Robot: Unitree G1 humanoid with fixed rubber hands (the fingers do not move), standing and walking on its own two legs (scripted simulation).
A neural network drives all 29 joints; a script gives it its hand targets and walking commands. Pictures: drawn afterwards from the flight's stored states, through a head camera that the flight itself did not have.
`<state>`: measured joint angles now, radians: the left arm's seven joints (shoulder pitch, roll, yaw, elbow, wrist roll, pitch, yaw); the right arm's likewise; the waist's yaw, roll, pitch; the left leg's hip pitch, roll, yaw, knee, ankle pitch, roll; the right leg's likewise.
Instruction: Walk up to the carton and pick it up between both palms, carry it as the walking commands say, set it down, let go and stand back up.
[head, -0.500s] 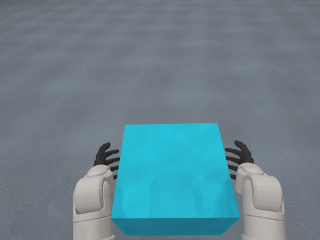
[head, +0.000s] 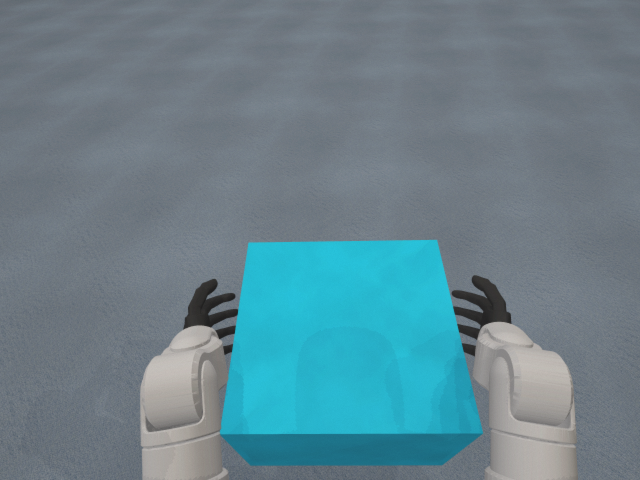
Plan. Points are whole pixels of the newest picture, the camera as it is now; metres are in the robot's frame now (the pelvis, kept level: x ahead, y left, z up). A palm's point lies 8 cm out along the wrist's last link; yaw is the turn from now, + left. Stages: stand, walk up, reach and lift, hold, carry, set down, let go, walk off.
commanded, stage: carry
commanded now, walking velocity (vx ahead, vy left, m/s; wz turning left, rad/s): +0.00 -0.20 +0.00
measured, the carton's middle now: (343, 352) +0.31 +0.00 +0.00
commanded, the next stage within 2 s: none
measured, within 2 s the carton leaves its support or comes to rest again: neither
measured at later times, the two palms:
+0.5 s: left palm (214, 371) +0.24 +0.15 +0.08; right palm (524, 368) +0.24 -0.18 +0.09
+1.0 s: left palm (204, 382) +0.22 +0.16 +0.08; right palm (521, 381) +0.22 -0.18 +0.09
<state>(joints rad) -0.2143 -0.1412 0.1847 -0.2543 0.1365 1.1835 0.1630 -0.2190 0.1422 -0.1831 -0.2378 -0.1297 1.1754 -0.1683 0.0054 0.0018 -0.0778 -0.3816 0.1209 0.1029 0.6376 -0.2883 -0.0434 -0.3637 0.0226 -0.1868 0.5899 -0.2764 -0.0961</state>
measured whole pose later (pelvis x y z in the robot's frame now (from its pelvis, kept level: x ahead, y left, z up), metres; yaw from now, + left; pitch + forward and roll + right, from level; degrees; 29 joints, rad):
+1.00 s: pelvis -0.04 -0.01 +0.00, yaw +1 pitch +1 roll +0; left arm -0.19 -0.14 0.16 -0.29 0.15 1.19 0.16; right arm -0.20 0.14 -0.18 -0.28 -0.11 1.19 -0.18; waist -0.01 -0.01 -0.05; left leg -0.42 0.16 0.13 0.61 -0.20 -0.05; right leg -0.39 0.02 -0.24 0.55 -0.20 -0.12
